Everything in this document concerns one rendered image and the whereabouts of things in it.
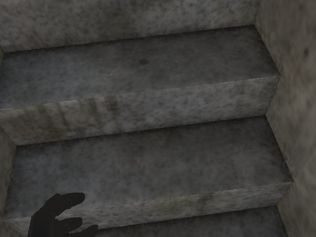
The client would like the robot left hand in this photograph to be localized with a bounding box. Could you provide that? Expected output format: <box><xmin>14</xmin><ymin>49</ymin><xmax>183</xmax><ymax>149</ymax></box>
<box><xmin>27</xmin><ymin>193</ymin><xmax>99</xmax><ymax>237</ymax></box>

